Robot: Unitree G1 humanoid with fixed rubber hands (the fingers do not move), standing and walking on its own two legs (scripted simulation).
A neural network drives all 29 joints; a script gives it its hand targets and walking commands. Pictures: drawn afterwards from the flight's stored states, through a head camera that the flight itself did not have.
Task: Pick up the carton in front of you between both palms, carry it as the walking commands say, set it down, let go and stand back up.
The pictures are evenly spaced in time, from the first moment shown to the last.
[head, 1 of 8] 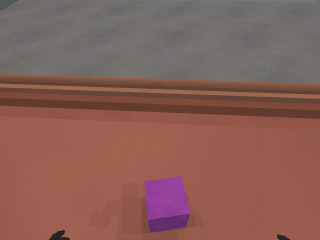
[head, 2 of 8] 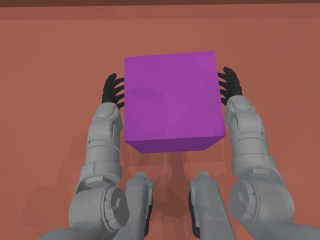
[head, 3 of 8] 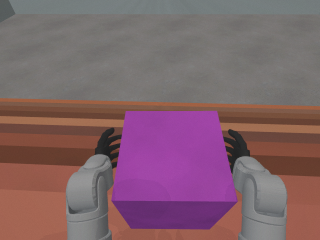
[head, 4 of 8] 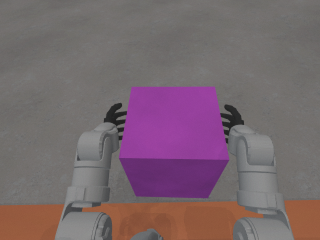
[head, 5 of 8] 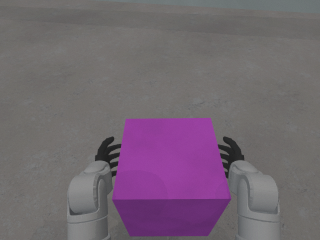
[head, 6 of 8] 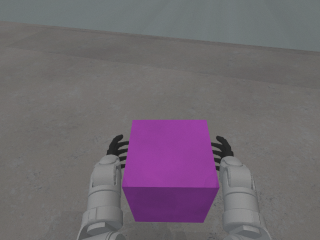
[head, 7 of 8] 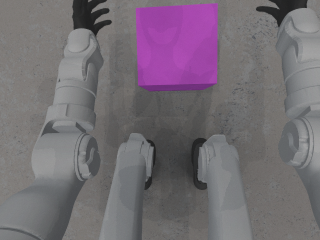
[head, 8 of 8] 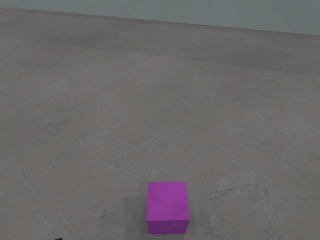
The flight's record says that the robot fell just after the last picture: no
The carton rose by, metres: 0.69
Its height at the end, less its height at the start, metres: -1.54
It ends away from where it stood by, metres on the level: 6.49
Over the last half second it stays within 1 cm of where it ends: yes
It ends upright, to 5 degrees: yes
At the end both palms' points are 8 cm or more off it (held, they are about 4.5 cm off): yes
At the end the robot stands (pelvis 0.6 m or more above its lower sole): yes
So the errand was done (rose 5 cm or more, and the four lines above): yes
